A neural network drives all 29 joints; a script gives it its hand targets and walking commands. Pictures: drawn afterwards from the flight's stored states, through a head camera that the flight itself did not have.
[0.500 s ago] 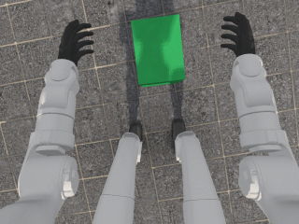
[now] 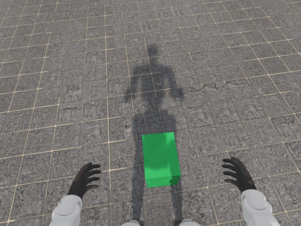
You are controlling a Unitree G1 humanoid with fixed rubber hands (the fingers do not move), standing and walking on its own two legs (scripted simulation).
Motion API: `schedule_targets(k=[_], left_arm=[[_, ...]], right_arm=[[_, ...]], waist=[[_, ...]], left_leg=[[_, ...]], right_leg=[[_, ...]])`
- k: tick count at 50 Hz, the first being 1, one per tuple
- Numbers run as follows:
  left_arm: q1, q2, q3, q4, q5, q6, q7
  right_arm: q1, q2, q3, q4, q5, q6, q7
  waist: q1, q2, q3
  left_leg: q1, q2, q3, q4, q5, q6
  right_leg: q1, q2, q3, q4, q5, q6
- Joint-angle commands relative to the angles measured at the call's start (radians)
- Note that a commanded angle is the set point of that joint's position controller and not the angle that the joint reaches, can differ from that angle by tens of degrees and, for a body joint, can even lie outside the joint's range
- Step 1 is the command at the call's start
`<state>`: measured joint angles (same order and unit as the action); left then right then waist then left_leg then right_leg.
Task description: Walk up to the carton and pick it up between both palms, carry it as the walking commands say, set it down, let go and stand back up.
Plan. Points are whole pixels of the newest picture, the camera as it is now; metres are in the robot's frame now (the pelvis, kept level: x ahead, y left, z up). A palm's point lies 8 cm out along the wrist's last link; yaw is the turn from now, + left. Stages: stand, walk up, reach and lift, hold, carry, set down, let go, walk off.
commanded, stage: let go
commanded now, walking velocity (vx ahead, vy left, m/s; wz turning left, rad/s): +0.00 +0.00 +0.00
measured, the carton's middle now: (160, 161) +0.47 +0.01 -0.63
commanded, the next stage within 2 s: stand in 0.66 s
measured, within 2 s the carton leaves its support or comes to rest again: neither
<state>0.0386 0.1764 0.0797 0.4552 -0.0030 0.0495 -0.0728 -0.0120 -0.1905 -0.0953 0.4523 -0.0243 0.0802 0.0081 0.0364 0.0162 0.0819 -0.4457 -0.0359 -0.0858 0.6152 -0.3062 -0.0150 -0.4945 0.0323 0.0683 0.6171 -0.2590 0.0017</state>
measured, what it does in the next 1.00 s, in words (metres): shifts its weight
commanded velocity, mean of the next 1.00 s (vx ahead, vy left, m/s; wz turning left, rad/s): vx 0.00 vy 0.00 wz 0.00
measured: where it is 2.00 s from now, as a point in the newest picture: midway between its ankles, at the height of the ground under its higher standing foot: outside the picture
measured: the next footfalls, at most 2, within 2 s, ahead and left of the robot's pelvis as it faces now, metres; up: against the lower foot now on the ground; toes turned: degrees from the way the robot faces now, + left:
none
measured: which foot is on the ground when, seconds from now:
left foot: down 0.00-1.00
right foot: down 0.00-1.00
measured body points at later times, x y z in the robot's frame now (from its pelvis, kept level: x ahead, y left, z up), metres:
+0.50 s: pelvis +0.02 +0.00 +0.01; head +0.04 +0.00 +0.46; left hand +0.20 +0.23 -0.06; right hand +0.20 -0.23 -0.06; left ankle +0.00 +0.13 -0.73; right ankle +0.03 -0.12 -0.73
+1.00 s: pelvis +0.05 +0.01 +0.00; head -0.04 +0.01 +0.44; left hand +0.18 +0.30 -0.07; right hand +0.20 -0.27 -0.07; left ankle +0.00 +0.13 -0.73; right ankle +0.03 -0.12 -0.73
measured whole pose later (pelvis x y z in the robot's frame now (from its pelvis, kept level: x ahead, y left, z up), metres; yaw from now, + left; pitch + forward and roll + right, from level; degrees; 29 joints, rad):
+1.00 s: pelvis +0.05 +0.01 +0.00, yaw +1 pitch -4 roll -1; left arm 0.28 0.27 0.09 0.70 0.03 -0.02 0.01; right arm 0.29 -0.28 -0.10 0.68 -0.03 -0.02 -0.01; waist 0.01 0.01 -0.16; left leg -0.12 -0.04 -0.10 0.60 -0.41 0.02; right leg -0.15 0.02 0.05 0.59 -0.37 0.01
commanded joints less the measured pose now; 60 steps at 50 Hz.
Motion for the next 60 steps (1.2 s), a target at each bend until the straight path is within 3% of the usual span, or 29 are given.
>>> schedule_targets(k=[1, 9, 16, 20, 27, 33, 34, 35, 38, 41, 44, 55, 60], left_arm=[[0.043, 0.107, 0.006, -0.120, 0.007, -0.018, -0.004], [0.101, 0.128, -0.009, -0.187, -0.001, 0.015, -0.011], [0.120, 0.152, -0.001, -0.175, 0.018, 0.068, -0.014], [0.125, 0.150, -0.004, -0.164, 0.026, 0.088, -0.010], [0.136, 0.134, -0.001, -0.166, 0.030, 0.128, 0.020], [0.153, 0.110, -0.016, -0.185, 0.024, 0.163, 0.056], [0.133, 0.248, 0.034, 0.016, -0.015, 0.069, 0.070], [0.123, 0.265, 0.042, 0.015, 0.016, 0.016, 0.075], [0.130, 0.207, 0.033, 0.067, 0.027, -0.056, 0.082], [0.127, 0.197, 0.036, 0.093, 0.030, -0.070, 0.081], [0.136, 0.214, 0.043, 0.120, 0.031, -0.077, 0.085], [0.164, 0.247, 0.045, 0.172, 0.025, -0.103, 0.098], [0.177, 0.255, 0.041, 0.189, 0.021, -0.106, 0.097]], right_arm=[[0.071, -0.082, -0.017, -0.085, 0.001, -0.028, 0.016], [0.151, -0.106, 0.006, -0.205, 0.004, -0.013, 0.033], [0.164, -0.121, 0.021, -0.210, 0.010, 0.040, 0.050], [0.180, -0.116, 0.020, -0.190, 0.017, 0.056, 0.056], [0.218, -0.117, 0.010, -0.147, 0.018, 0.036, 0.037], [0.240, -0.154, 0.001, -0.128, 0.009, 0.013, 0.000], [0.177, -0.215, -0.036, -0.004, 0.016, -0.036, -0.002], [0.176, -0.230, -0.020, -0.009, 0.013, -0.067, -0.005], [0.190, -0.204, -0.029, 0.052, -0.007, -0.110, -0.015], [0.225, -0.205, -0.024, 0.103, -0.003, -0.117, -0.014], [0.216, -0.210, -0.030, 0.113, -0.005, -0.120, -0.014], [0.237, -0.227, -0.033, 0.159, -0.002, -0.138, -0.025], [0.253, -0.234, -0.034, 0.182, 0.002, -0.140, -0.028]], waist=[[-0.022, -0.010, -0.206], [-0.015, -0.056, -0.097], [-0.022, -0.028, -0.013], [-0.028, 0.015, -0.006], [-0.034, 0.028, -0.067], [-0.022, -0.005, -0.103], [-0.004, -0.048, -0.327], [-0.023, -0.033, -0.360], [-0.026, -0.008, -0.271], [-0.032, -0.017, -0.146], [-0.027, 0.013, -0.059], [-0.026, -0.006, -0.017], [-0.034, 0.006, -0.037]], left_leg=[[0.140, 0.007, 0.085, -0.179, 0.119, -0.002], [0.213, 0.006, 0.092, -0.228, 0.112, 0.007], [0.236, 0.013, 0.087, -0.252, 0.061, 0.017], [0.253, 0.013, 0.080, -0.256, 0.121, 0.013], [0.286, 0.008, 0.058, -0.230, 0.298, -0.009], [0.230, -0.002, 0.055, -0.194, 0.353, -0.017], [0.338, 0.043, 0.032, -0.079, 0.421, 0.021], [0.364, 0.052, 0.021, -0.070, 0.473, 0.018], [0.323, 0.070, -0.007, -0.071, 0.443, 0.027], [0.255, 0.072, -0.044, -0.121, 0.367, 0.046], [0.206, 0.069, -0.057, -0.140, 0.347, 0.052], [0.180, 0.069, -0.095, -0.173, 0.323, 0.061], [0.184, 0.067, -0.108, -0.192, 0.243, 0.067]], right_leg=[[0.295, -0.015, -0.049, -0.159, 0.092, 0.000], [0.439, -0.010, -0.054, -0.211, 0.118, 0.004], [0.484, -0.009, -0.068, -0.230, 0.089, 0.009], [0.512, 0.000, -0.075, -0.227, 0.155, 0.007], [0.543, 0.019, -0.071, -0.197, 0.302, 0.000], [0.527, 0.021, -0.045, -0.146, 0.378, -0.011], [0.492, -0.075, -0.033, -0.095, 0.458, -0.005], [0.476, -0.082, -0.020, -0.079, 0.472, -0.010], [0.400, -0.079, -0.004, -0.082, 0.399, -0.026], [0.329, -0.074, 0.003, -0.098, 0.298, -0.027], [0.287, -0.067, 0.007, -0.110, 0.239, -0.028], [0.286, -0.079, 0.029, -0.131, 0.224, -0.029], [0.298, -0.080, 0.035, -0.142, 0.167, -0.025]])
